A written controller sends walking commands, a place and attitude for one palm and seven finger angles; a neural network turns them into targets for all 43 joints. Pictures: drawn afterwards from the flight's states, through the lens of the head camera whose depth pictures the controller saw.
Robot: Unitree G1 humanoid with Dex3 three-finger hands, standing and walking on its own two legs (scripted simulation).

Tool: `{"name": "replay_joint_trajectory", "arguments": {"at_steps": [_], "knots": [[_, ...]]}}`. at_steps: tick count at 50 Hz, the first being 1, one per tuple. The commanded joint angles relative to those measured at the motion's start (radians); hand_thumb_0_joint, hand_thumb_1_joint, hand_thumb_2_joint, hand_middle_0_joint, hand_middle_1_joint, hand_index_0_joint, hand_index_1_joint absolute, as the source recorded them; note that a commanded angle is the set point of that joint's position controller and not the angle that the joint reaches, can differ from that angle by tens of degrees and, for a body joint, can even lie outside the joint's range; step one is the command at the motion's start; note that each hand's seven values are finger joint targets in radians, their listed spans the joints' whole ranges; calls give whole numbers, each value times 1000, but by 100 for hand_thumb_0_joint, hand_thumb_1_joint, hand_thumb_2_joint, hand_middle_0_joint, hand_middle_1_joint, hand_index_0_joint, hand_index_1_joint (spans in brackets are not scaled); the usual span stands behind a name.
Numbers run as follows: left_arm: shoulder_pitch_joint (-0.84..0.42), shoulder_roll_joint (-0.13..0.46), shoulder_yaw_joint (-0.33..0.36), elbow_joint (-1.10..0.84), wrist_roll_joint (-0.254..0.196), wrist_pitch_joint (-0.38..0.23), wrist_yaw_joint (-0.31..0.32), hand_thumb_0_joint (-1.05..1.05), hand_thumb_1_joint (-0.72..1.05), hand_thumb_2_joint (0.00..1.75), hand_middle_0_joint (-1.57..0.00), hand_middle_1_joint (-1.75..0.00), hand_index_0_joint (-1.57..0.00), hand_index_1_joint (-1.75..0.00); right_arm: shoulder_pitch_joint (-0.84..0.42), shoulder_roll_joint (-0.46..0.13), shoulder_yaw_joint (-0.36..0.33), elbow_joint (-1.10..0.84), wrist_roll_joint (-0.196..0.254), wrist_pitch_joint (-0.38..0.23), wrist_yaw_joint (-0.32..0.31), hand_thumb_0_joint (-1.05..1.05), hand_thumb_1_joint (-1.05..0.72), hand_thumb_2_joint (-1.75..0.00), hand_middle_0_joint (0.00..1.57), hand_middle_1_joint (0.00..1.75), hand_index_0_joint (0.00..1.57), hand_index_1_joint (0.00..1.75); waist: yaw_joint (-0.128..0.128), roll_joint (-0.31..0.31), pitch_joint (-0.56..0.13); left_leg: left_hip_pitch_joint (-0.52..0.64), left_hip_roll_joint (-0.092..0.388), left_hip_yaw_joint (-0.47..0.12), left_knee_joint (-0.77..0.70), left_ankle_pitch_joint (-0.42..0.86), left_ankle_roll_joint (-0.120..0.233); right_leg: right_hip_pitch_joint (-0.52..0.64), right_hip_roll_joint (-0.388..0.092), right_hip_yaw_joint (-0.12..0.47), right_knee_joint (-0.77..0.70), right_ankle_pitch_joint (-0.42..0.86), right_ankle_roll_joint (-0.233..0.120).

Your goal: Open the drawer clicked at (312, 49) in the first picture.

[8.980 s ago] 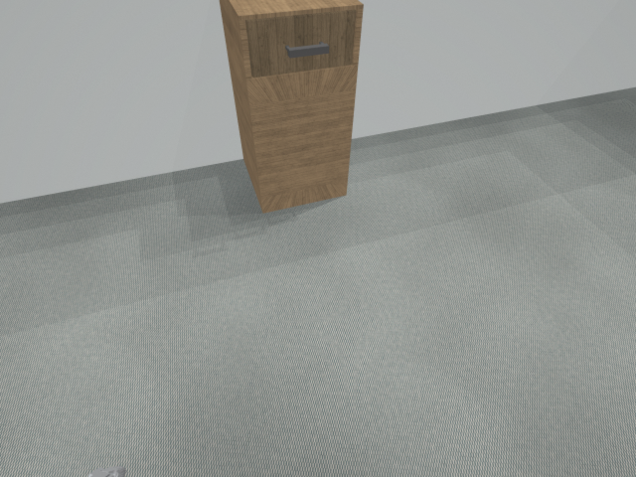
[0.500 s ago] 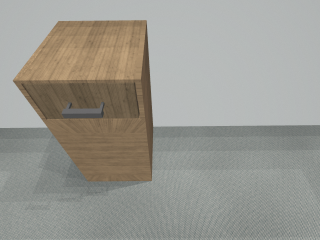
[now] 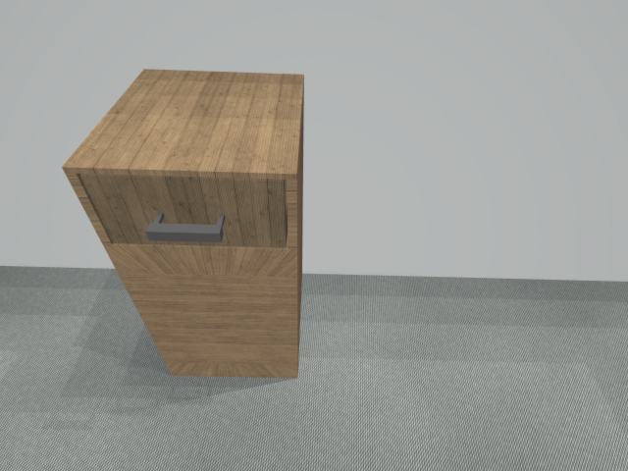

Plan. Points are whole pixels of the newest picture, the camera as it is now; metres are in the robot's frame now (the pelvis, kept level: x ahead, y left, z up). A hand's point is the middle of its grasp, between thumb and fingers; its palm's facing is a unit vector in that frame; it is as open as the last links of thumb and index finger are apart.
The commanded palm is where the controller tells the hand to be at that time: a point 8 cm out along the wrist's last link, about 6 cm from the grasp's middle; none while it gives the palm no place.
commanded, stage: shuffle to correct the standing spot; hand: left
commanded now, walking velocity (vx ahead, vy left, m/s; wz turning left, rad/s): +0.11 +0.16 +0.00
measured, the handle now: (188, 225) +0.55 +0.28 -0.04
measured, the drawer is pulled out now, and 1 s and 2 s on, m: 0.00 0.00 0.00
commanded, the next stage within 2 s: come to a stop and stand still in 0.08 s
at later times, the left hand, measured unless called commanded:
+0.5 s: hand out of the picture +0.03 +0.24 -0.18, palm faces +0.05 -0.99 -0.13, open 7.3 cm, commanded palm none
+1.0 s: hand out of the picture -0.03 +0.24 -0.18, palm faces -0.01 -0.98 -0.18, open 7.4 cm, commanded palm none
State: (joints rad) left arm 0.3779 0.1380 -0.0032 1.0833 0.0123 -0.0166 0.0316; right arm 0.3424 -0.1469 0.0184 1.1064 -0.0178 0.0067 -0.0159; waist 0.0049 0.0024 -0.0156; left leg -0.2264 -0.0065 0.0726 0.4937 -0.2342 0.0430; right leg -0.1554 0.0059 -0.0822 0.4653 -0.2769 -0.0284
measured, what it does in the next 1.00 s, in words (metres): steps on the spot: right foot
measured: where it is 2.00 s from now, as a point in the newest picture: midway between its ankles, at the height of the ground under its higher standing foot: outside the picture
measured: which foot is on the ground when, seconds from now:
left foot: down 0.00-1.00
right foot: down 0.00-0.20, up 0.22-0.90, down 0.92-1.00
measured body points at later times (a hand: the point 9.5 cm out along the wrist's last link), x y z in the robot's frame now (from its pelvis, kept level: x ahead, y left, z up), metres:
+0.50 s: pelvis +0.02 +0.08 +0.01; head +0.02 +0.11 +0.46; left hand +0.03 +0.29 -0.17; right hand -0.01 -0.11 -0.14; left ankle +0.03 +0.10 -0.74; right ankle +0.01 -0.09 -0.67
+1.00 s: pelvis +0.00 +0.07 -0.01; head +0.01 +0.07 +0.44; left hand -0.03 +0.29 -0.17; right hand -0.01 -0.15 -0.16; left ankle +0.02 +0.10 -0.74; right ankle -0.05 -0.07 -0.74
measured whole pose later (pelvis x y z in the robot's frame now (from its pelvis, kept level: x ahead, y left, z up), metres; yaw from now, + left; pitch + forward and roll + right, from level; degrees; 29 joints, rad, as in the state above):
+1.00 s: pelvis +0.00 +0.07 -0.01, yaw -1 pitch +1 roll -1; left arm 0.37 0.13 -0.02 1.12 0.02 0.00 0.04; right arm 0.32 -0.17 -0.01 1.08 -0.01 0.00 -0.02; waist -0.02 0.02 -0.03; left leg -0.28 -0.08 0.17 0.49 -0.24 0.14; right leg -0.19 -0.04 -0.02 0.52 -0.36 0.02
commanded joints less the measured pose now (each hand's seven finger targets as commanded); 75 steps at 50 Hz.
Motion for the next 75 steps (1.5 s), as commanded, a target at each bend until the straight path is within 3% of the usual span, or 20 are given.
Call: {"name": "replay_joint_trajectory", "arguments": {"at_steps": [1, 4, 7, 8, 10, 11, 14, 17, 19, 27, 37, 38, 39, 40, 42, 47, 49, 51, 58, 75], "knots": [[72, 151, 50, -47, 5, -1, 16, 0, 90, 90, -20, -30, -20, -30, 39, -85, -26, -62, -5, -2, 0, 0, -90, -90, 20, 30, 20, 30, 10, -132, 161, -161, 30, -33, 86, -122, -17, -85, -280, 322, -276, -308, -113], [60, 159, 70, -67, 11, -1, 19, 0, 90, 90, -20, -30, -20, -30, 55, -68, -31, -73, -6, -7, 6, 0, -90, -90, 20, 30, 20, 30, 9, -113, 176, -167, 44, -33, 115, -124, -14, -106, -323, 327, -268, -244, -148], [35, 145, 73, -75, 11, 5, 14, 0, 90, 90, -20, -30, -20, -30, 131, -63, -34, -58, -5, -15, 8, 0, -90, -90, 20, 30, 20, 30, -21, -38, 161, -29, 37, -21, -24, -101, -10, -187, -235, 187, -139, -228, -102], [36, 124, 69, -73, 12, 12, 12, 0, 90, 90, -20, -30, -20, -30, 161, -81, -37, -54, -8, -17, 7, 0, -90, -90, 20, 30, 20, 30, -29, 50, 169, -15, 69, -78, -86, -137, 6, -221, -175, 122, -43, -240, -81], [29, 43, 45, -87, 18, 15, 5, 0, 90, 90, -20, -30, -20, -30, 225, -145, -51, -48, -14, -24, -5, 0, -90, -90, 20, 30, 20, 30, -45, 236, 153, 54, 274, -420, -317, -275, 124, -372, -25, -32, 311, -255, -20], [3, 38, 35, -90, 22, 11, 3, 0, 90, 90, -20, -30, -20, -30, 224, -124, -47, -51, -9, -30, -14, 0, -90, -90, 20, 30, 20, 30, -47, 139, 168, 45, 319, -472, -351, -272, 167, -417, -51, 27, 462, -249, -28], [8, 14, 26, -53, 12, -4, -3, 0, 90, 90, -20, -30, -20, -30, 124, -72, -22, -63, -6, -61, -24, 0, -90, -90, 20, 30, 20, 30, -6, -27, 110, 33, 292, -321, -306, 173, 165, -351, -111, 93, 482, -103, 3], [45, 7, 22, -9, 1, 13, 6, 0, 90, 90, -20, -30, -20, -30, 128, -57, -9, -27, 6, -79, -44, 0, -90, -90, 20, 30, 20, 30, 7, 40, 40, 109, 257, -186, -245, 678, 86, -259, -87, 99, 409, -38, 41], [45, 22, 30, 0, 0, 31, 11, 0, 90, 90, -20, -30, -20, -30, 135, -72, -15, -7, 8, -71, -54, 0, -90, -90, 20, 30, 20, 30, 1, 56, 21, 136, 269, -167, -221, 764, 57, -247, -69, 100, 422, -43, 53], [-20, 47, 65, -17, 12, 65, 3, 0, 90, 90, -20, -30, -20, -30, 135, -57, -36, 15, -1, -50, -59, 0, -90, -90, 20, 30, 20, 30, -24, 79, 96, 86, 269, -203, -282, 360, 32, -339, -47, 142, 558, -1, 76], [-47, 26, 43, -10, 9, 55, 5, 0, 90, 90, -20, -30, -20, -30, 125, -42, -39, 35, 0, -45, -48, 0, -90, -90, 20, 30, 20, 30, -34, 108, 88, 97, 239, -220, -326, 145, 50, -230, -61, 101, 277, -64, 63], [-40, 113, 31, 19, 19, 43, 26, 0, 90, 90, -20, -30, -20, -30, 41, -200, -58, -42, 1, -37, -14, 0, -90, -90, 20, 30, 20, 30, -23, -23, 140, -105, 279, -236, -264, 105, 70, -177, -104, 73, 308, -80, 46], [19, 82, 18, -33, 16, 51, 26, 0, 90, 90, -20, -30, -20, -30, -45, -142, -49, -90, -2, -19, 0, 0, -90, -90, 20, 30, 20, 30, 44, 14, 161, -238, 227, -211, -301, -385, 49, -120, -48, 37, 232, -166, 29], [45, 84, 17, -35, 23, 48, 20, 0, 90, 90, -20, -30, -20, -30, -61, -146, -54, -107, -1, -14, 2, 0, -90, -90, 20, 30, 20, 30, 28, 135, 154, -251, 177, -228, -304, -467, 28, -118, -15, 14, 181, -133, 22], [77, 91, 18, -30, 19, 27, 16, 0, 90, 90, -20, -30, -20, -30, -3, -110, -49, -93, -2, -16, 1, 0, -90, -90, 20, 30, 20, 30, 5, 186, 9, -103, 157, -232, -252, -365, 37, -98, -10, 37, 141, -96, 7], [55, 65, -12, -10, 9, -1, 21, 0, 90, 90, -20, -30, -20, -30, 49, -74, -30, -78, 6, -28, -5, 0, -90, -90, 20, 30, 20, 30, -23, 85, 64, -32, 151, -238, -223, -76, -18, -108, -67, 91, -7, 1, -25], [46, 46, -19, 13, 4, -14, 19, 0, 90, 90, -20, -30, -20, -30, 46, -105, -32, -74, 2, -31, -8, 0, -90, -90, 20, 30, 20, 30, -33, -129, 54, 44, 141, -176, -128, 106, 16, -119, -74, 113, -38, 68, -23], [27, 42, -21, 13, 1, -17, 20, 0, 90, 90, -20, -30, -20, -30, 55, -108, -28, -62, 4, -37, -10, 0, -90, -90, 20, 30, 20, 30, -47, -94, 45, 96, 130, -144, -119, 176, 19, -127, -84, 124, -39, 89, -18], [51, 50, -16, 22, 7, -6, 15, 0, 90, 90, -20, -30, -20, -30, 8, -108, -22, -43, 4, -30, -8, 0, -90, -90, 20, 30, 20, 30, -26, -20, 140, 8, 132, -168, -223, -117, 24, -133, -91, 121, -68, -9, -15], [59, 39, -12, 28, 2, -18, 15, 0, 90, 90, -20, -30, -20, -30, 38, -63, -8, 14, 4, -38, -13, 0, -90, -90, 20, 30, 20, 30, -15, -21, 116, 36, 112, -118, -164, 47, 17, -90, -113, 141, -110, 67, -27]]}}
